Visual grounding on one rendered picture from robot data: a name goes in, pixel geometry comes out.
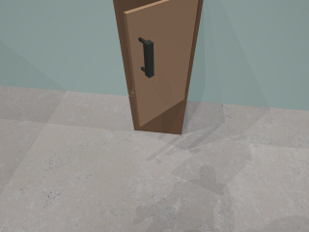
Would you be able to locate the handle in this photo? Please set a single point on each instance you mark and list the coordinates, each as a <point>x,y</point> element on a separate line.
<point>149,61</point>

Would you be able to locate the cupboard door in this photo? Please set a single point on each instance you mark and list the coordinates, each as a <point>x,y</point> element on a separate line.
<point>170,25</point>

